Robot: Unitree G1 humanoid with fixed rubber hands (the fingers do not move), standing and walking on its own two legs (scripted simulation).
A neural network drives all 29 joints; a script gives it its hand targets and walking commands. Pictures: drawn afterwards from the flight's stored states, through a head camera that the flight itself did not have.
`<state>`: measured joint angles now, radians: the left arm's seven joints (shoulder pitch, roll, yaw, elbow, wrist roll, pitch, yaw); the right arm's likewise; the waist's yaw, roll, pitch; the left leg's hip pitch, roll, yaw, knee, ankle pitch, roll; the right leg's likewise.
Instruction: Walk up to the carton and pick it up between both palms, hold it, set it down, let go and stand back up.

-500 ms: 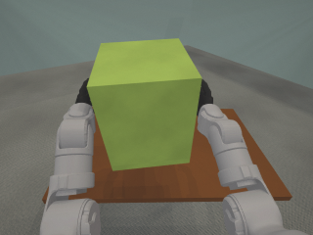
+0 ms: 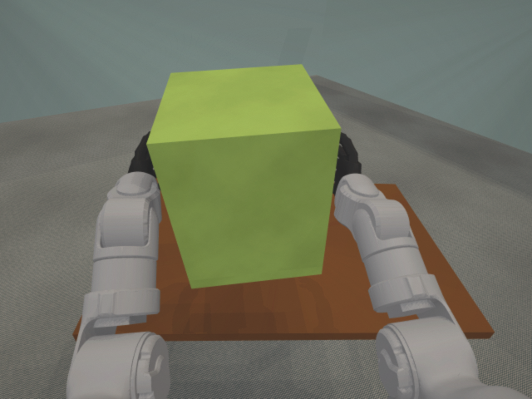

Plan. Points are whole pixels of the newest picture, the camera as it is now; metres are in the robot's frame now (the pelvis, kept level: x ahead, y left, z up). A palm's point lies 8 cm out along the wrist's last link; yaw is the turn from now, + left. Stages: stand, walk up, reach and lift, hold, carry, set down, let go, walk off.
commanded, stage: hold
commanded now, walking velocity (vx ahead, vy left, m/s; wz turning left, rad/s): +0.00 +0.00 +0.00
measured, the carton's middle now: (247, 175) +0.38 +0.01 +0.22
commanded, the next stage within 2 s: none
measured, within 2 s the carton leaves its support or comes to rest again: neither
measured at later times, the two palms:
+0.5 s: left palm (149, 178) +0.36 +0.15 +0.23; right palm (350, 180) +0.36 -0.15 +0.22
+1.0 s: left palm (148, 180) +0.36 +0.15 +0.22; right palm (349, 181) +0.36 -0.14 +0.22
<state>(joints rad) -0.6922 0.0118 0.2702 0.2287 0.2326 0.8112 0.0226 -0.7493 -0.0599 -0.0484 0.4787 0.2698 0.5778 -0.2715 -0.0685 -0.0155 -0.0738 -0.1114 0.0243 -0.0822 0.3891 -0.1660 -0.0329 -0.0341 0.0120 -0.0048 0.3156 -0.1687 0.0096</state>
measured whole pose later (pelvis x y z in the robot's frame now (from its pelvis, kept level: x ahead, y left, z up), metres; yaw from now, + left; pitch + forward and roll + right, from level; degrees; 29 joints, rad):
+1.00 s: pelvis +0.00 +0.00 +0.00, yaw +0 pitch -6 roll -1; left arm -0.68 0.00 0.27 0.22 0.22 0.81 0.03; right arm -0.74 -0.07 -0.04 0.46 0.28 0.58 -0.27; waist -0.07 -0.01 -0.08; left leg -0.10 0.03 -0.08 0.38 -0.17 -0.04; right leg -0.03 0.02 0.00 0.32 -0.17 0.01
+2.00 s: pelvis +0.00 +0.00 +0.00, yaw +0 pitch -6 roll -1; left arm -0.67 0.00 0.26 0.21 0.22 0.81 0.04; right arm -0.73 -0.07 -0.03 0.46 0.28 0.57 -0.27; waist -0.07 0.00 -0.08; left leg -0.10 0.03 -0.08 0.38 -0.17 -0.04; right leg -0.03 0.02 0.01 0.31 -0.17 0.01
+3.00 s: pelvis +0.00 +0.00 +0.00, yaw +0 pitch -6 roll -1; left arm -0.68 0.01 0.26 0.22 0.22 0.81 0.04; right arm -0.74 -0.07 -0.03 0.48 0.28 0.57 -0.27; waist -0.07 -0.01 -0.08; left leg -0.11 0.03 -0.08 0.38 -0.16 -0.04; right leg -0.04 0.02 0.02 0.31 -0.17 0.01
